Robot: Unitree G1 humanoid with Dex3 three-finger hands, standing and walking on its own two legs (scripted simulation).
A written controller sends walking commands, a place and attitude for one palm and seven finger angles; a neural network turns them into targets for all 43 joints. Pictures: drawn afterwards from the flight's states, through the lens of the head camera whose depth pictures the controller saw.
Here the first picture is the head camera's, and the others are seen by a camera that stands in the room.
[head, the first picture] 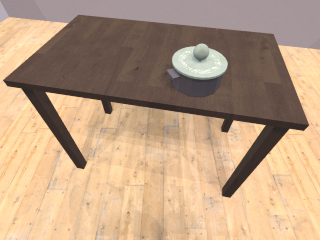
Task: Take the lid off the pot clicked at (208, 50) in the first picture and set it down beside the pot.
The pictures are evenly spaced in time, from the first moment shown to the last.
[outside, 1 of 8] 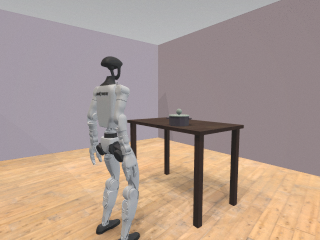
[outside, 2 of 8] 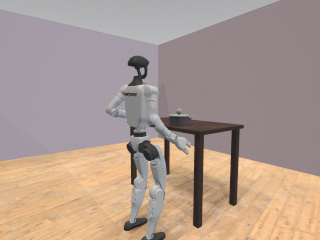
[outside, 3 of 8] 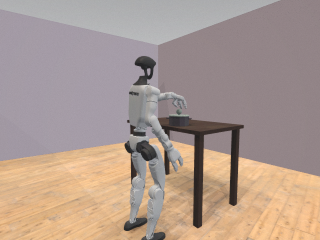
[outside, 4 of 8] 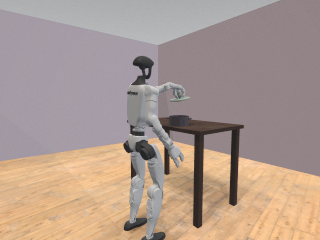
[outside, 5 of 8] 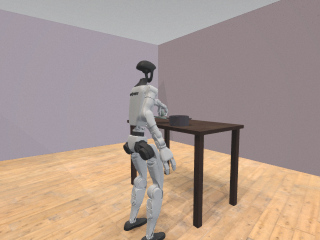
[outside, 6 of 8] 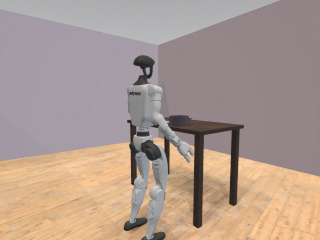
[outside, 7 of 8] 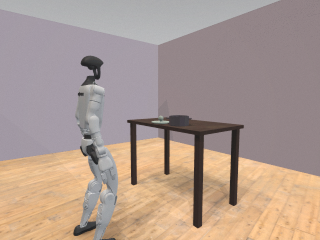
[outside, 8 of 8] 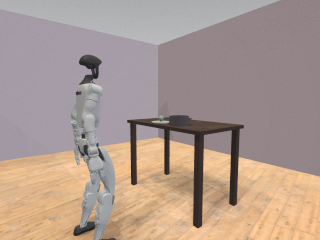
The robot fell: no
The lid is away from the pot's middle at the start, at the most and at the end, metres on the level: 0.00 0.24 0.23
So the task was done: yes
